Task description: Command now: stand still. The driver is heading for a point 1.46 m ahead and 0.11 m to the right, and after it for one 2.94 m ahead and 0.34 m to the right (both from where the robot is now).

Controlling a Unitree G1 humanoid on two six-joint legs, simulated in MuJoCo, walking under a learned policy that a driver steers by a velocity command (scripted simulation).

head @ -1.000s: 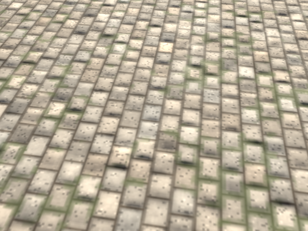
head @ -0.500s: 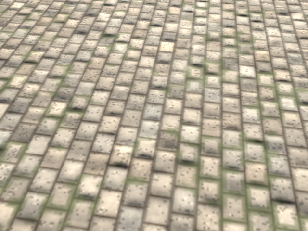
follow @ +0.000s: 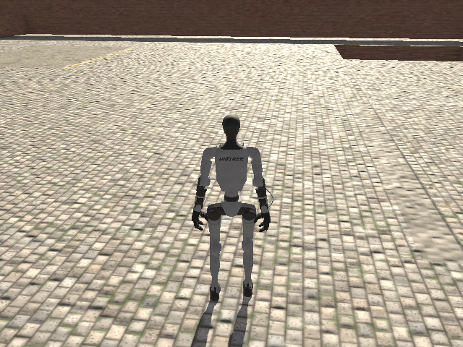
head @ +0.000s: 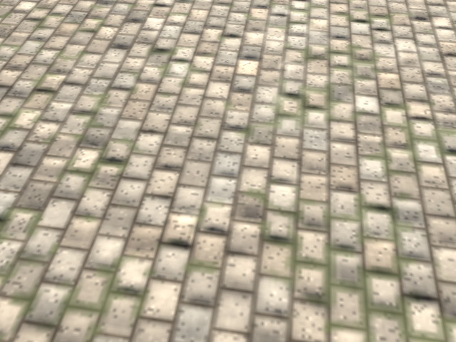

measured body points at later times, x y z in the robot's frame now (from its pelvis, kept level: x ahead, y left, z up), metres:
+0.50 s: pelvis +0.00 +0.00 +0.00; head +0.02 +0.00 +0.45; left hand +0.01 +0.24 -0.16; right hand -0.01 -0.23 -0.16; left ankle -0.03 +0.12 -0.74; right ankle +0.02 -0.12 -0.74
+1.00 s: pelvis +0.04 -0.01 -0.01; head +0.04 -0.02 +0.44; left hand +0.04 +0.23 -0.16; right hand -0.02 -0.25 -0.16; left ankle -0.03 +0.12 -0.74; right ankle +0.02 -0.11 -0.72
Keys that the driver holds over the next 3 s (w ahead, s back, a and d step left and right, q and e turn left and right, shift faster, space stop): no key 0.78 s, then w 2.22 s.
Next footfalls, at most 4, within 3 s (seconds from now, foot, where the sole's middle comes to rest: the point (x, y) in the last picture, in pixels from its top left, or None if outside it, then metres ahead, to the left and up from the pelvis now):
1.54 left None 0.48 0.10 -0.78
2.08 right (283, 255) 0.79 -0.15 -0.78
2.64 left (213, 179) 1.11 0.09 -0.78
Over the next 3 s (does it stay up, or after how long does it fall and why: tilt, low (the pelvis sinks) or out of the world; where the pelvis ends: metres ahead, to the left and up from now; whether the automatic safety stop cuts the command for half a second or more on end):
stays up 1.11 0.01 0.01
